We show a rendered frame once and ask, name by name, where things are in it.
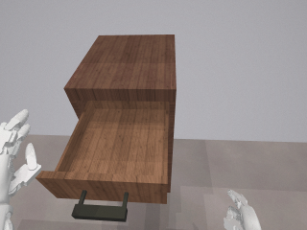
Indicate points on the robot left forearm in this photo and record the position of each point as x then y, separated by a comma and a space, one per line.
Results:
6, 211

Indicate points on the robot right hand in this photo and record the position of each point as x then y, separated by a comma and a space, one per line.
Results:
243, 219

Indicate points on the handle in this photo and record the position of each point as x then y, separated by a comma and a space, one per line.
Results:
101, 212

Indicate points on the drawer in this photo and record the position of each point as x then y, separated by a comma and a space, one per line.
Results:
117, 147

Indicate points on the robot left hand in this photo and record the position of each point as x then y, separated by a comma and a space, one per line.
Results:
11, 136

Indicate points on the cabinet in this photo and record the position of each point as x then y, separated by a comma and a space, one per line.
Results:
129, 68

